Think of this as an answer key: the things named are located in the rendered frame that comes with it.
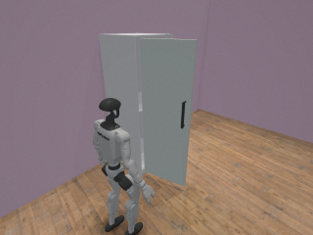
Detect right robot upper arm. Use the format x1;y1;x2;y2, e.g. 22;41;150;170
115;129;133;169

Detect left robot shin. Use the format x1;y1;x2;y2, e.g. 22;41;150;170
107;191;120;225

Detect left robot upper arm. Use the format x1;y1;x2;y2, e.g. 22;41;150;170
92;118;104;147

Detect robot left hand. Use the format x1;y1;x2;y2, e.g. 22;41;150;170
98;157;106;166

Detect left robot foot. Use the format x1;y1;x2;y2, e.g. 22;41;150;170
105;215;124;232

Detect robot right hand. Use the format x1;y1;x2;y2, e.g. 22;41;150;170
141;185;156;205

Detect fridge door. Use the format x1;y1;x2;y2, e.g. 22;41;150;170
140;38;198;186

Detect robot left forearm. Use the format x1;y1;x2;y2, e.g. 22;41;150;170
93;144;102;158

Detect handle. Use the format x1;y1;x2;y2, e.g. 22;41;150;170
181;101;187;129

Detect robot right forearm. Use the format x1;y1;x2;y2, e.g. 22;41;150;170
128;160;148;190

